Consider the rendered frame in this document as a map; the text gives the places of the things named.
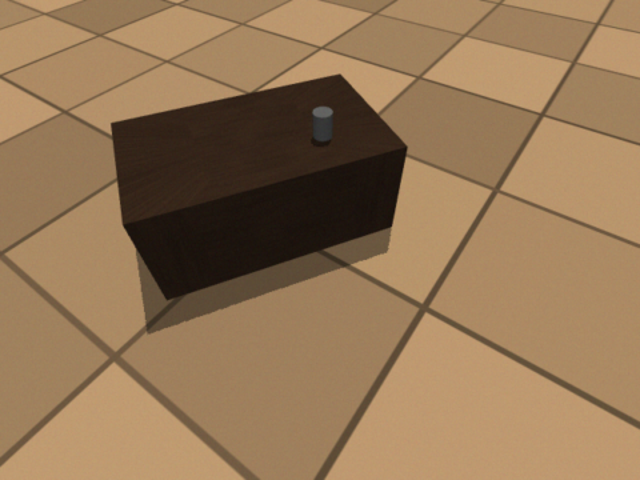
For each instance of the can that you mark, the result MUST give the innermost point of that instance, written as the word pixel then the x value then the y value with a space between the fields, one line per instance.
pixel 322 123

